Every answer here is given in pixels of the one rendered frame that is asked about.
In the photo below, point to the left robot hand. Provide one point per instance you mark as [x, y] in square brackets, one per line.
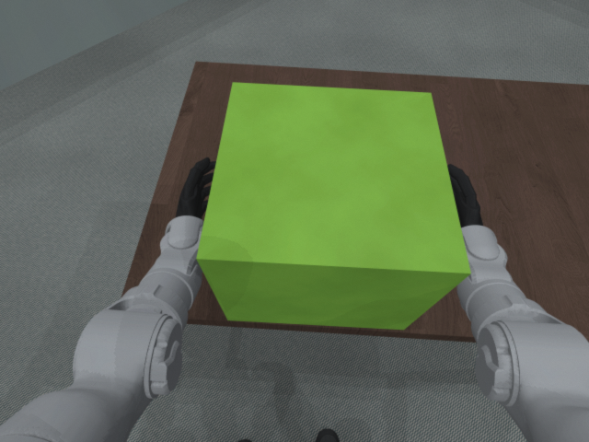
[191, 200]

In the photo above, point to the table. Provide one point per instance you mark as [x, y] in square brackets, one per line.
[524, 146]

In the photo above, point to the left robot forearm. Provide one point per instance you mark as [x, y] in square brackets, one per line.
[173, 282]

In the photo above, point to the right robot forearm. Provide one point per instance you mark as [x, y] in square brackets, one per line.
[489, 293]

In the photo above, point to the left robot upper arm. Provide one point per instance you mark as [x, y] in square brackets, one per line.
[125, 359]

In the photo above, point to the right robot hand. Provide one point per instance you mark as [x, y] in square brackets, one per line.
[467, 206]

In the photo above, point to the carton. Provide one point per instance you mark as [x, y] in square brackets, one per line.
[331, 206]

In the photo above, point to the right robot upper arm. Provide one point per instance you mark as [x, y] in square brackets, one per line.
[539, 372]

